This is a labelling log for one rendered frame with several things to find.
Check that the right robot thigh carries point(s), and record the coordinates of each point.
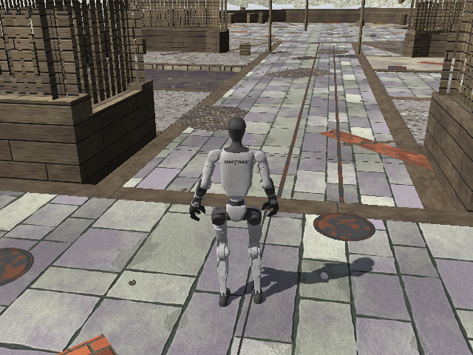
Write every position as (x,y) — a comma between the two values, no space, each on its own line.
(254,218)

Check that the robot left forearm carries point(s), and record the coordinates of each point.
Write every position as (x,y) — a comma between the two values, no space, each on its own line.
(198,196)

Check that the right robot upper arm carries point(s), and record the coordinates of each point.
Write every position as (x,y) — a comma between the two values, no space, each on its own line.
(259,156)

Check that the robot right forearm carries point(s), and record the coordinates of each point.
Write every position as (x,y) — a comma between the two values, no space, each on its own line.
(271,194)

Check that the left robot thigh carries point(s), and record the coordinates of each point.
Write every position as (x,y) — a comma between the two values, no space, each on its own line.
(219,221)

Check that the robot left hand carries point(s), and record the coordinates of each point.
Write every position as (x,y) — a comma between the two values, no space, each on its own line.
(192,211)

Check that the robot right hand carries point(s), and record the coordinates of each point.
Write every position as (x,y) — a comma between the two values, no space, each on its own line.
(269,206)

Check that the robot thigh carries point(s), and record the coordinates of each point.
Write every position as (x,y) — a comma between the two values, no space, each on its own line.
(219,221)
(254,218)

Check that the left robot upper arm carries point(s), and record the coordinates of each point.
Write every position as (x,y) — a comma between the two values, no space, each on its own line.
(213,156)

